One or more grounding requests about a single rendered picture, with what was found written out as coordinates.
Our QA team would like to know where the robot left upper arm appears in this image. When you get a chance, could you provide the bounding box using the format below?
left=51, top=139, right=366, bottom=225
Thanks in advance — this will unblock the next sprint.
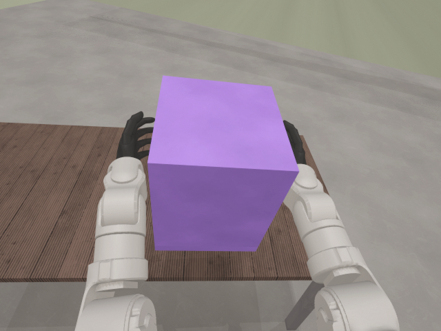
left=76, top=294, right=157, bottom=331

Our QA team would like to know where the table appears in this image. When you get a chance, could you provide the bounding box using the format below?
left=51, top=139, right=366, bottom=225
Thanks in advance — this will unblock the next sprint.
left=0, top=122, right=329, bottom=330

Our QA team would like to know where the left robot hand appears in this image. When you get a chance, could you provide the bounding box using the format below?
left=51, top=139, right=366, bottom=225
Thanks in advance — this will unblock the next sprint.
left=116, top=111, right=155, bottom=160

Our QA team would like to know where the robot right forearm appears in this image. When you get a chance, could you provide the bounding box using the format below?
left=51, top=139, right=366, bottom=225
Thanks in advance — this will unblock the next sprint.
left=283, top=164, right=400, bottom=330

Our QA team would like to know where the robot left forearm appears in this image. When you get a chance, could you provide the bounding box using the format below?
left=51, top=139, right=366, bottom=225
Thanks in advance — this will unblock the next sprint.
left=75, top=157, right=148, bottom=331

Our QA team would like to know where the robot right upper arm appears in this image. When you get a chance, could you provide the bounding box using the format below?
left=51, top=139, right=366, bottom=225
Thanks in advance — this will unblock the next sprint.
left=314, top=281, right=399, bottom=331

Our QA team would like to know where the right robot hand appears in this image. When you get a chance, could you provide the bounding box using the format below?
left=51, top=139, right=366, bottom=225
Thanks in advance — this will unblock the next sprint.
left=283, top=120, right=307, bottom=165

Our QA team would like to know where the carton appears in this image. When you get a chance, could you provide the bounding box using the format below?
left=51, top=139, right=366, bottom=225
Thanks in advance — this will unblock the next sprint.
left=147, top=76, right=300, bottom=252

